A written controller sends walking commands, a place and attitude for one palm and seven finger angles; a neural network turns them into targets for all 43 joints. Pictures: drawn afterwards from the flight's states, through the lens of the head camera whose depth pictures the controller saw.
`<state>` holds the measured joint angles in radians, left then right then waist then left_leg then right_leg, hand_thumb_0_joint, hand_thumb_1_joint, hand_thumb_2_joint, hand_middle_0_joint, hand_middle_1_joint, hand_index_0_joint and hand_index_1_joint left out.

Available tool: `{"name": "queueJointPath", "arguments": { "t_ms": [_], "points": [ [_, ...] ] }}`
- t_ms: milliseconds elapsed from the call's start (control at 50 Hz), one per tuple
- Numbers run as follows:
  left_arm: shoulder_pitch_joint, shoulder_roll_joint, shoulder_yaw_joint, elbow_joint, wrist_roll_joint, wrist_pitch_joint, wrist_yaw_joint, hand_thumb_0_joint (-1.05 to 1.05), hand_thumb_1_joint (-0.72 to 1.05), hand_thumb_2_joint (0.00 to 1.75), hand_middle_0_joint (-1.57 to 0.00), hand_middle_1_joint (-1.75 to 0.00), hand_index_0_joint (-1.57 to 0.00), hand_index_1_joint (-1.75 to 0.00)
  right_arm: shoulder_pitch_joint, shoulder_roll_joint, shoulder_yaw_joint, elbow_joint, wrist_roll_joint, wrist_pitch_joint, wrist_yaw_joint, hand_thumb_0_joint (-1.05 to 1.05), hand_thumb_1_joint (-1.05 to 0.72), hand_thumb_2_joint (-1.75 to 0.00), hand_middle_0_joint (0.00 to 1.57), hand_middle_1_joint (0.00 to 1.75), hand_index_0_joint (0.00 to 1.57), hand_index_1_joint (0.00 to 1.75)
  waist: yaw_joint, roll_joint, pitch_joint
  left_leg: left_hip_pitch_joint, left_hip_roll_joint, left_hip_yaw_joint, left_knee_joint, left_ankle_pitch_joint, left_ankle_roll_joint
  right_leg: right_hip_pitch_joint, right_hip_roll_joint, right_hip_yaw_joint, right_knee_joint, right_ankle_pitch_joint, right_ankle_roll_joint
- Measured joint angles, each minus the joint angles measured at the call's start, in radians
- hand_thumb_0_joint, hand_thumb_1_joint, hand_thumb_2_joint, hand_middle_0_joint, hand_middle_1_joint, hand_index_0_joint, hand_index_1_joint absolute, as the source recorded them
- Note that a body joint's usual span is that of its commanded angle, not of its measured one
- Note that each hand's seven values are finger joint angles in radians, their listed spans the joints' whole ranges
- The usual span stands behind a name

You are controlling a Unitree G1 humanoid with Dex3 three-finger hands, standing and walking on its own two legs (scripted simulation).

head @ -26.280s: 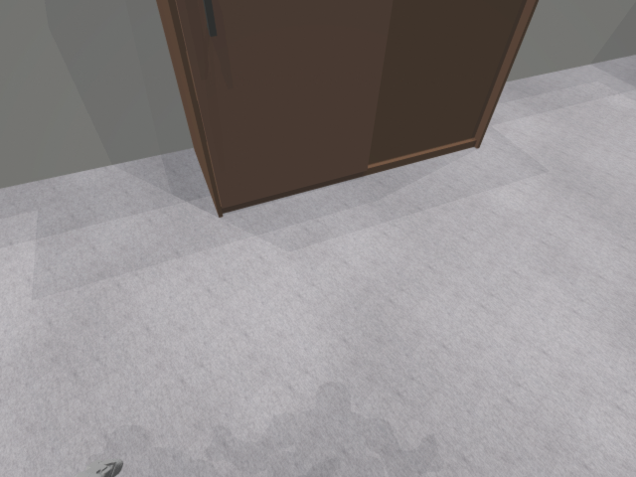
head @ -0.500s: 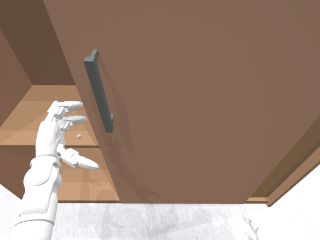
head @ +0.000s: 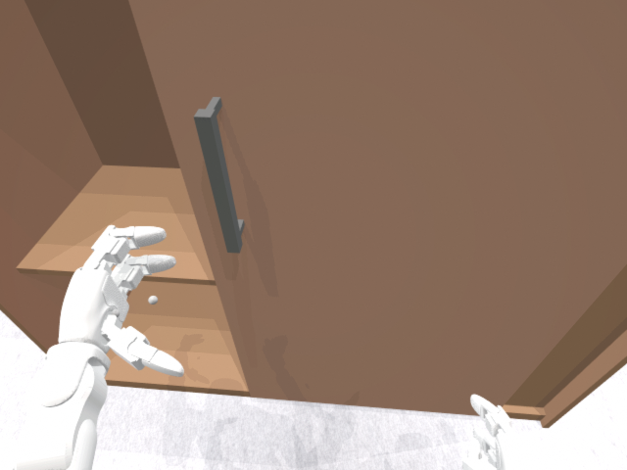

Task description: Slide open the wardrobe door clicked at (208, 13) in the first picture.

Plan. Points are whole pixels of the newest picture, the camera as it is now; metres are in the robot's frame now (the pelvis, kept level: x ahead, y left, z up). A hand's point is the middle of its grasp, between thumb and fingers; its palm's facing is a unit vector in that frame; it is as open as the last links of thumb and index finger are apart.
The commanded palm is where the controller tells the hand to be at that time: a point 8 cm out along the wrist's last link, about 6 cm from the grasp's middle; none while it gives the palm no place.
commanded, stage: draw the hand back to the body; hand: left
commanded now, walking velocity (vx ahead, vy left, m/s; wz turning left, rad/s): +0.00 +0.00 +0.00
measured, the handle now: (225, 182) +0.45 +0.18 +0.15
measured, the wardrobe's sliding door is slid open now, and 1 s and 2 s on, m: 0.55 0.55 0.55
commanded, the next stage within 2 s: step back with the hand held close in 1.52 s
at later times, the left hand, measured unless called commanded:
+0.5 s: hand (112, 305) +0.23 +0.24 +0.15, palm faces +0.14 -0.98 -0.14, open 14.5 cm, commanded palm +0.19 +0.28 +0.16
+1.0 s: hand (77, 290) +0.23 +0.27 +0.18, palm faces +0.40 -0.84 -0.35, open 10.2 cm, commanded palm +0.18 +0.31 +0.19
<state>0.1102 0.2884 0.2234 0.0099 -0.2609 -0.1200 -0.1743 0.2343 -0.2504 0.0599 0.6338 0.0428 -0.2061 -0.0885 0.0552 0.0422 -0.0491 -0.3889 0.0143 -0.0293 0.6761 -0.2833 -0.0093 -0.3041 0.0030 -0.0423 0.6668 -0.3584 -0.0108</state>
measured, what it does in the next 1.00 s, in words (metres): stands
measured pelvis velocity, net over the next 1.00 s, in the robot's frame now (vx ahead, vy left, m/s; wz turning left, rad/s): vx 0.03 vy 0.02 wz -0.03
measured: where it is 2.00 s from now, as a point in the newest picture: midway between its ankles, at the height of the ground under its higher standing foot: outside the picture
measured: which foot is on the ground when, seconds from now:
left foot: down 0.00-1.00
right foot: down 0.00-1.00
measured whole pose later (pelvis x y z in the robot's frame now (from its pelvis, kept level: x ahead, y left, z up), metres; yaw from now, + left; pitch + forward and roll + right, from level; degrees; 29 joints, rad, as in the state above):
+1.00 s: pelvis +0.03 +0.02 +0.02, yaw -2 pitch -5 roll +0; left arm 0.41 0.34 0.29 -0.37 -0.07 -0.07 0.09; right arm 0.20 -0.22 0.05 0.66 -0.01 -0.15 -0.07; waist 0.08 0.04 0.01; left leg -0.12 -0.01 0.02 0.42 -0.22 0.02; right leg -0.05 -0.02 0.01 0.41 -0.27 0.02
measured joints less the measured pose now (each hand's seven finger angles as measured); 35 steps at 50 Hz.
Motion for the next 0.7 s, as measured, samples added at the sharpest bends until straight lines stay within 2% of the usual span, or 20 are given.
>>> {"name": "queueJointPath", "arguments": {
  "t_ms": [40,100,200,460,480,520,580,640,700],
  "points": [
    [-0.009,0.009,0.017,0.012,-0.05,0.037,-0.082,-0.02,-0.55,0.2,-0.25,-1.15,-0.25,-1.15,0.008,-0.004,0.008,0.012,0.007,-0.014,-0.015,0.01,-0.9,-0.9,0.2,0.3,0.2,0.3,0.001,0.002,-0.004,0.017,0.001,0.0,-0.013,0.004,0.0,0.017,0.002,0.0,-0.016,0.006,-0.001],
    [0.003,0.038,0.045,0.006,-0.078,0.076,-0.142,-0.02,-0.55,0.2,-0.26,-1.15,-0.25,-1.15,0.021,-0.005,0.008,0.007,0.013,-0.034,-0.022,0.01,-0.9,-0.9,0.2,0.3,0.2,0.3,-0.004,0.004,-0.015,0.039,0.004,0.007,-0.033,0.009,-0.001,0.035,0.004,0.007,-0.034,0.013,-0.001],
    [0.038,0.044,0.086,-0.037,-0.101,0.11,-0.141,-0.01,-0.55,0.2,-0.26,-1.15,-0.25,-1.15,0.035,-0.013,-0.002,-0.016,0.02,-0.063,-0.013,0.01,-0.9,-0.9,0.2,0.3,0.2,0.3,-0.006,0.008,-0.019,0.056,0.004,0.015,-0.05,0.015,0.0,0.048,0.003,0.014,-0.047,0.02,0.001],
    [0.085,0.04,0.095,-0.141,-0.087,0.159,-0.135,-0.02,-0.52,0.21,-0.25,-1.13,-0.25,-1.13,0.017,-0.015,0.004,-0.006,0.017,-0.097,-0.021,0.01,-0.9,-0.9,0.2,0.3,0.2,0.3,0.014,0.002,-0.003,0.076,-0.002,0.006,-0.06,0.021,0.006,0.079,-0.002,0.006,-0.07,0.029,0.007],
    [0.093,0.046,0.09,-0.159,-0.053,0.154,-0.102,-0.01,-0.51,0.22,-0.25,-1.12,-0.25,-1.12,0.011,-0.011,0.004,-0.003,0.008,-0.095,-0.02,0.01,-0.9,-0.9,0.2,0.3,0.2,0.3,0.015,0.001,0.001,0.083,-0.001,0.007,-0.065,0.022,0.006,0.086,-0.001,0.007,-0.076,0.031,0.007],
    [0.116,0.055,0.076,-0.196,0.017,0.127,0.003,-0.01,-0.47,0.24,-0.25,-1.1,-0.25,-1.09,-0.006,-0.003,0.005,0.002,-0.011,-0.082,-0.018,0.01,-0.9,-0.9,0.2,0.3,0.2,0.3,0.013,0.001,0.016,0.101,0.0,0.01,-0.083,0.029,0.006,0.104,0.0,0.01,-0.099,0.042,0.009],
    [0.162,0.049,0.059,-0.244,0.091,0.093,0.129,-0.01,-0.39,0.28,-0.25,-1.05,-0.24,-1.05,-0.024,0.01,0.004,0.005,-0.027,-0.052,-0.011,0.01,-0.9,-0.9,0.2,0.3,0.2,0.3,0.013,-0.003,0.036,0.128,-0.001,0.018,-0.118,0.044,0.009,0.127,-0.001,0.018,-0.132,0.059,0.011],
    [0.209,0.037,0.041,-0.28,0.135,0.072,0.199,-0.01,-0.3,0.32,-0.25,-1.0,-0.24,-1.0,-0.027,0.017,0.003,0.01,-0.038,-0.025,-0.007,0.01,-0.9,-0.9,0.2,0.3,0.2,0.3,0.018,-0.005,0.05,0.157,-0.005,0.025,-0.152,0.056,0.013,0.152,-0.006,0.024,-0.162,0.071,0.015],
    [0.243,0.034,0.031,-0.303,0.162,0.061,0.235,-0.01,-0.2,0.37,-0.24,-0.94,-0.24,-0.94,-0.028,0.022,0.002,0.021,-0.045,-0.003,-0.006,0.01,-0.9,-0.9,0.2,0.3,0.2,0.3,0.025,-0.004,0.061,0.186,-0.01,0.031,-0.18,0.063,0.017,0.18,-0.011,0.029,-0.19,0.079,0.019]
  ]
}}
